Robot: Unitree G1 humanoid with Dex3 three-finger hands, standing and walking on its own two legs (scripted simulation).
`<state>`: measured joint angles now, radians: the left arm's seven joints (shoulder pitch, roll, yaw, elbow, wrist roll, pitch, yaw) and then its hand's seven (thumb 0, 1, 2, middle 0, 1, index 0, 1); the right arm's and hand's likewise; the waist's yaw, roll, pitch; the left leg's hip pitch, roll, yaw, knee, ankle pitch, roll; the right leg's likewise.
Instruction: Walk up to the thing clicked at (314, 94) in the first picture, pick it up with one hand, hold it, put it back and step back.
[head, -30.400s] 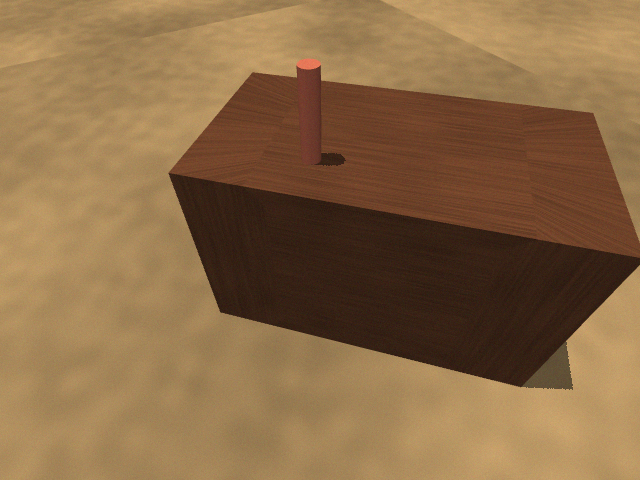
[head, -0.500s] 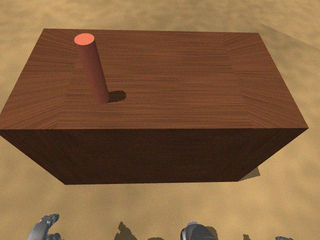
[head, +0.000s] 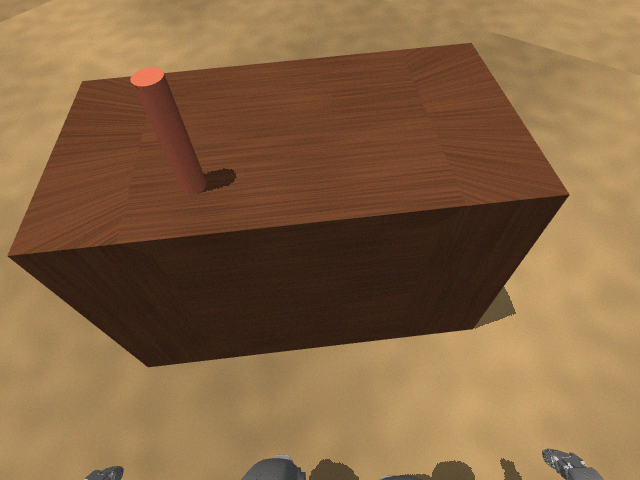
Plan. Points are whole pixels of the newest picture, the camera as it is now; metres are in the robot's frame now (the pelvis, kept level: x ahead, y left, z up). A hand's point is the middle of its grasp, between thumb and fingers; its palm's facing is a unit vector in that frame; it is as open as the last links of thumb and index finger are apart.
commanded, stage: step back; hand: left
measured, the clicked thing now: (174, 138) +0.66 +0.27 +0.01
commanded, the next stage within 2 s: none
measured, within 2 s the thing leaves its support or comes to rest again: neither
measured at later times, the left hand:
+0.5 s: hand out of the picture -0.05 +0.27 -0.15, palm faces +0.07 -0.94 -0.34, open 7.4 cm
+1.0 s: hand out of the picture -0.22 +0.22 -0.13, palm faces +0.04 -0.90 -0.43, open 7.4 cm
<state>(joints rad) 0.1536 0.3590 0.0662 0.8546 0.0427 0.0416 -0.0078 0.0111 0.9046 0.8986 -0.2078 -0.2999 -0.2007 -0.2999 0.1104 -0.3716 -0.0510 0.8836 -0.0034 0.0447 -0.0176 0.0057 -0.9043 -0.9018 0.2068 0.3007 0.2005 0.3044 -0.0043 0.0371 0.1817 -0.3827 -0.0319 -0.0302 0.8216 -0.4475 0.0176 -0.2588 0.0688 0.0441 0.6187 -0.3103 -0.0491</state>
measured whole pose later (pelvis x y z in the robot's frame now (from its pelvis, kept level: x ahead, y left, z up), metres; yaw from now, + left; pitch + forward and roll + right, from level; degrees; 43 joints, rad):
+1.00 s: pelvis -0.31 -0.06 +0.00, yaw +5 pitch -1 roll +1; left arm 0.16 0.36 0.07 0.79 0.05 0.05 0.01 0.01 0.90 0.90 -0.21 -0.30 -0.20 -0.30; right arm 0.20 -0.40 -0.04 0.87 -0.01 0.04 -0.03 0.01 -0.91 -0.90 0.21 0.30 0.20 0.30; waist 0.01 0.02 0.14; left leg -0.36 -0.06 -0.07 0.89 -0.49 -0.01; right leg -0.36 -0.02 -0.02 0.65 -0.28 -0.02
